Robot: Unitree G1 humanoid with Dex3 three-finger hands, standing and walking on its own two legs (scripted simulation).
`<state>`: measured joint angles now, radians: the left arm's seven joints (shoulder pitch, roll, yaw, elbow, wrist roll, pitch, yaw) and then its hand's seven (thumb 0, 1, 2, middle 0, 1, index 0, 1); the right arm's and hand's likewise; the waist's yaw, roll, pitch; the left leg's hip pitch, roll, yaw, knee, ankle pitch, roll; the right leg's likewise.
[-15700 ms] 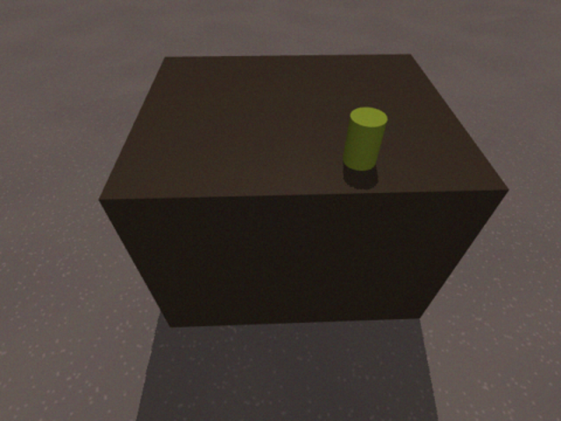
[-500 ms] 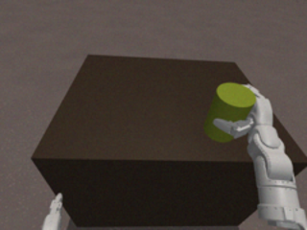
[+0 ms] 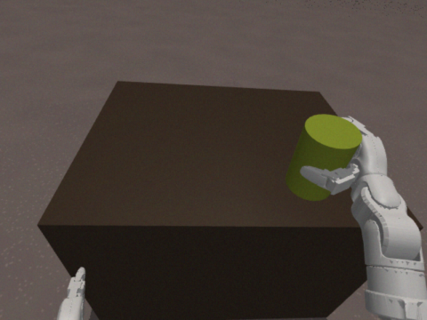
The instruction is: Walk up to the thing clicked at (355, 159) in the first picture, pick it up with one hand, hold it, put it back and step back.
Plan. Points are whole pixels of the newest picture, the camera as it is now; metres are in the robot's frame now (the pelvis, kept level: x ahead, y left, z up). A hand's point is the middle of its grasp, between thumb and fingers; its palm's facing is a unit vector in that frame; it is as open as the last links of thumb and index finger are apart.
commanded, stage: hold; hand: right
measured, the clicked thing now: (319, 159) +0.35 -0.17 +0.20
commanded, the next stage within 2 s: none
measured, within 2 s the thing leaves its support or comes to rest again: neither
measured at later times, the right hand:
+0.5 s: hand (331, 151) +0.33 -0.17 +0.23, palm faces +0.18 +0.98 -0.05, open 11.8 cm
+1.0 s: hand (336, 154) +0.32 -0.17 +0.23, palm faces +0.17 +0.98 -0.05, open 11.8 cm
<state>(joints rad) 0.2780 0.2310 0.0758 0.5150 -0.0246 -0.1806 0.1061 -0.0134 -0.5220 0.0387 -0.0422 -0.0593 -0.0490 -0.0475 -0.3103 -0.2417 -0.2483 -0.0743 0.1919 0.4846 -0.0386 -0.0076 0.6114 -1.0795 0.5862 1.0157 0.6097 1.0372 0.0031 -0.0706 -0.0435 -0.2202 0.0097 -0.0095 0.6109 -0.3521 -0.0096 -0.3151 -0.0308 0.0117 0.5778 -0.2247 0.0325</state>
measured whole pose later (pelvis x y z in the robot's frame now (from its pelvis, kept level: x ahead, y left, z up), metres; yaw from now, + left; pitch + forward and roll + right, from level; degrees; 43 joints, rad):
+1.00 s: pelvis +0.00 +0.00 +0.00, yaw +0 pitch -3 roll +0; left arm 0.25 0.23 0.08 0.63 -0.01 -0.25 0.13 -0.01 -0.53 0.04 -0.05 -0.06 -0.05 -0.05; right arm -0.28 -0.25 -0.26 -0.23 0.21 0.61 -0.02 -0.01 0.61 -1.08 0.59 1.01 0.61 1.04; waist -0.01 -0.08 -0.05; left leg -0.20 0.01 0.00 0.61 -0.36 -0.01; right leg -0.31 -0.03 0.02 0.59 -0.23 0.03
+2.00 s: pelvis +0.00 +0.00 +0.00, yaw +0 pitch -3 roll +0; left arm 0.22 0.24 0.07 0.63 -0.01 -0.27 0.14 -0.01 -0.53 0.04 -0.05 -0.06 -0.05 -0.05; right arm -0.34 -0.25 -0.25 -0.13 0.21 0.61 -0.02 -0.01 0.61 -1.08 0.59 1.02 0.61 1.03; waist 0.00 -0.09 -0.05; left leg -0.21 0.01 0.00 0.62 -0.36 -0.01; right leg -0.31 -0.03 0.02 0.59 -0.22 0.04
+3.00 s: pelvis -0.01 +0.00 -0.01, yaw +1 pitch +0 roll +0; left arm 0.24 0.23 0.05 0.64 0.01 -0.33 0.14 -0.01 -0.52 0.04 -0.05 -0.05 -0.05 -0.04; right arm -0.46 -0.28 -0.29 0.31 0.14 0.38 -0.02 -0.01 0.61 -1.08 0.60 1.00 0.62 1.02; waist 0.04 -0.03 -0.03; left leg -0.32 0.00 -0.02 0.66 -0.35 0.00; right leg -0.40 -0.04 0.01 0.62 -0.22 0.04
